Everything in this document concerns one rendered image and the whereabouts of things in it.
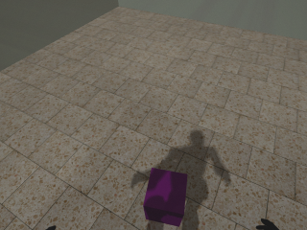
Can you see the right robot hand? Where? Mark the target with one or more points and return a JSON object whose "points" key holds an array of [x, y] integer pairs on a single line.
{"points": [[268, 225]]}

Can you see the carton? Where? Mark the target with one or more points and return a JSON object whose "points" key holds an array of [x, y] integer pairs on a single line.
{"points": [[165, 197]]}

